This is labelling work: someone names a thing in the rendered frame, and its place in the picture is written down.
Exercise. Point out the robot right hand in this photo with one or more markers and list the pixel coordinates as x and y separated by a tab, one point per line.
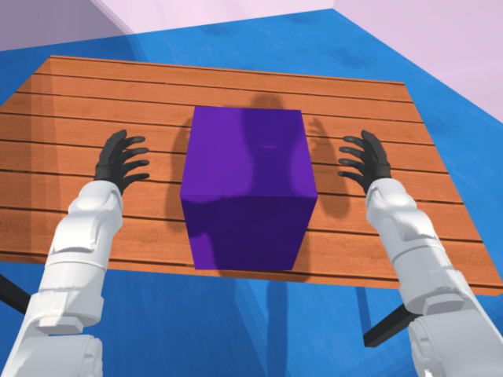
374	158

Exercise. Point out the right robot upper arm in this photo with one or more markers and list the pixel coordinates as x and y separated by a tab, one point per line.
455	344

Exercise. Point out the table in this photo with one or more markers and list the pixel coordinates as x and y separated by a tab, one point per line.
54	127

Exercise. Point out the robot right forearm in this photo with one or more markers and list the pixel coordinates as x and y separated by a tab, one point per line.
429	283

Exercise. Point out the robot left forearm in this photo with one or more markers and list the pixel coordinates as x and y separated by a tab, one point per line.
69	296

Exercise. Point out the carton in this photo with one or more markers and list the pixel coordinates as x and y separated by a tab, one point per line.
248	188

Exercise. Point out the left robot upper arm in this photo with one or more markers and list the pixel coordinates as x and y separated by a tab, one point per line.
58	356

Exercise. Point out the robot left hand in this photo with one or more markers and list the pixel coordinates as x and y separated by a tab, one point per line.
112	167

